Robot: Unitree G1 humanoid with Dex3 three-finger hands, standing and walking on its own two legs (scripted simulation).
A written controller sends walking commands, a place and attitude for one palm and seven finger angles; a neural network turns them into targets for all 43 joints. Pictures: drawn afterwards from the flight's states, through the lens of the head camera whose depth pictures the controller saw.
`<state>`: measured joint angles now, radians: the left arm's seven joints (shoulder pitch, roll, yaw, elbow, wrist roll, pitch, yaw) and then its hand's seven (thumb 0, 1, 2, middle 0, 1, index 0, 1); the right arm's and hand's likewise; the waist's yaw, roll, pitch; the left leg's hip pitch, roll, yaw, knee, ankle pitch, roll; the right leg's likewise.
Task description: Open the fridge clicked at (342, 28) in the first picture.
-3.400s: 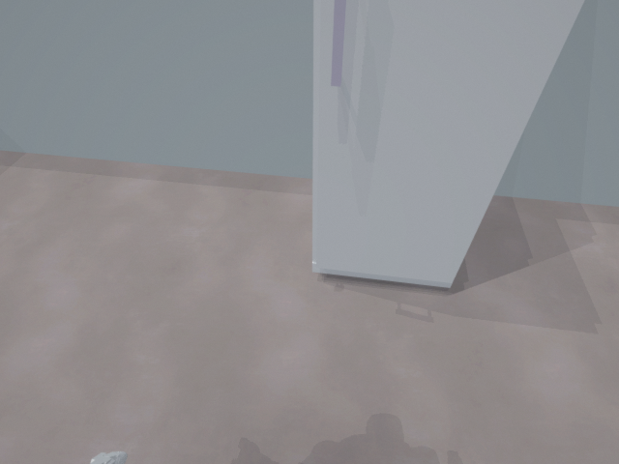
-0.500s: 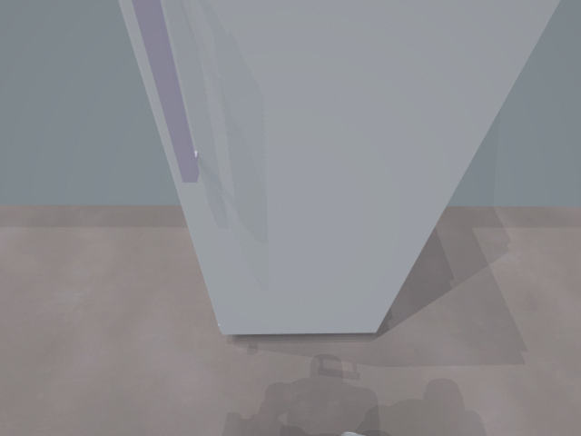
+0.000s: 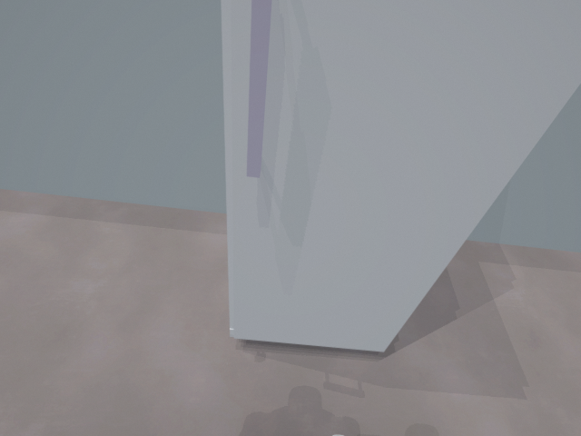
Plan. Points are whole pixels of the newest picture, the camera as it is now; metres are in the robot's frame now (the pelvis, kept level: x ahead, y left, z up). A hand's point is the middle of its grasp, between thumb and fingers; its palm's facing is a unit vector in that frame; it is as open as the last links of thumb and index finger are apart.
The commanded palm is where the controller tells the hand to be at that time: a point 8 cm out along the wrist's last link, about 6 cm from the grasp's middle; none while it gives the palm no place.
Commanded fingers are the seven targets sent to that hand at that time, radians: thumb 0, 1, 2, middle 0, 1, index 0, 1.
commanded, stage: come to a stop and stand still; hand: left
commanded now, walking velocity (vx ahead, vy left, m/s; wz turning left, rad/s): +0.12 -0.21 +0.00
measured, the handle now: (260, 64) +0.53 +0.11 +0.27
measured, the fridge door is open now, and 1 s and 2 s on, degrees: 0 0 0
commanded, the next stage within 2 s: look again from close up in 0.86 s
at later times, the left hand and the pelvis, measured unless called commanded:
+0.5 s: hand out of the picture +0.02 +0.13 -0.17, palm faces -0.02 -0.98 -0.22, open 7.3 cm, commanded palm none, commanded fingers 0.00 0.90 0.90 -0.20 -0.30 -0.20 -0.30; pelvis -0.01 -0.05 +0.01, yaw -2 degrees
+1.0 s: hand out of the picture -0.04 +0.10 -0.17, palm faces +0.00 -0.99 -0.15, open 7.4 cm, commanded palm none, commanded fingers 0.00 0.90 0.90 -0.20 -0.30 -0.20 -0.30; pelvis -0.01 -0.05 +0.00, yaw -2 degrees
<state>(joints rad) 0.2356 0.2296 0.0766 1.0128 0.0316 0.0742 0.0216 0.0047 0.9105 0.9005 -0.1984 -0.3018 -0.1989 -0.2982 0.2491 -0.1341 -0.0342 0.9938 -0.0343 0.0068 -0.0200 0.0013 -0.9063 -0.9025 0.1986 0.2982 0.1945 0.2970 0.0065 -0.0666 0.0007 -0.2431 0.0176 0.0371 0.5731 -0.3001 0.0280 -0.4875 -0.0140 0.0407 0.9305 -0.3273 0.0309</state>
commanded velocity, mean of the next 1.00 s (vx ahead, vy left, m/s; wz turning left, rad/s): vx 0.01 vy -0.03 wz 0.00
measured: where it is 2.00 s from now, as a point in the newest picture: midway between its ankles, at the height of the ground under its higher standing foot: outside the picture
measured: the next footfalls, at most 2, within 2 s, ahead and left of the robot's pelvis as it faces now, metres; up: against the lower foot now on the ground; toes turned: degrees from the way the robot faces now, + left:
right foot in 0.38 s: +0.00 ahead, -0.15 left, +0.00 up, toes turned -4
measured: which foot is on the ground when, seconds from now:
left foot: down 0.00-1.00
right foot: up 0.00-0.36, down 0.38-1.00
